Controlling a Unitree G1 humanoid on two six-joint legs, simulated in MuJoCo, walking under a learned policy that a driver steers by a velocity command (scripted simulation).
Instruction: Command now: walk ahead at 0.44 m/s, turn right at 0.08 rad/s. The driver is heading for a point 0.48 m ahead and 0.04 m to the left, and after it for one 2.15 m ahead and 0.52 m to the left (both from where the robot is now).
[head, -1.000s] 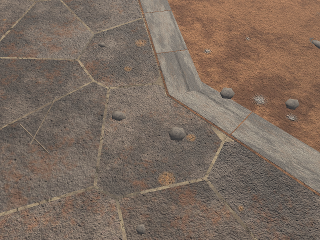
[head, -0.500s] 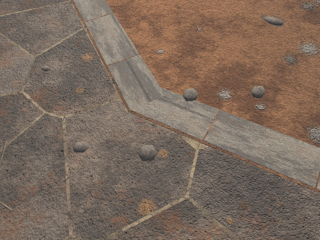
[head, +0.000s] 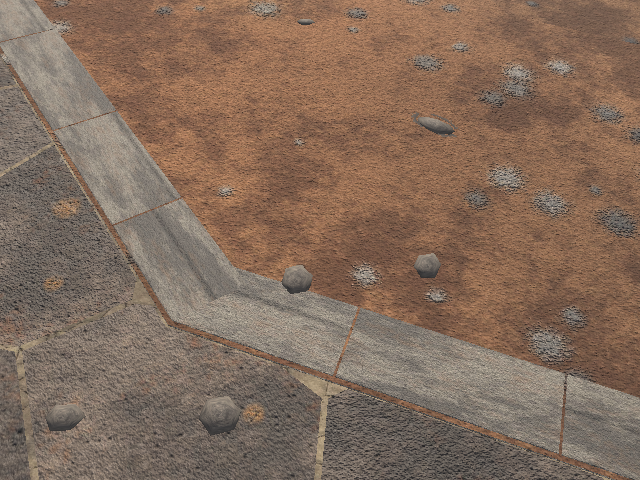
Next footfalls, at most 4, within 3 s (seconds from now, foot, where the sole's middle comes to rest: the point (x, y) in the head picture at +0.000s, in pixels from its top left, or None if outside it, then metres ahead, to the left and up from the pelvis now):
0.22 right None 0.27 -0.11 -0.78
0.74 left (271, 469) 0.53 0.06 -0.79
1.30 right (361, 463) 0.54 -0.13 -0.79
1.68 left None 0.40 0.04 -0.78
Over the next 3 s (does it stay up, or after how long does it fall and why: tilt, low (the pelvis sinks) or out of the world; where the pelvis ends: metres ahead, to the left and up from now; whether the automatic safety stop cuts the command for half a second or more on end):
stays up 0.90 0.20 -0.01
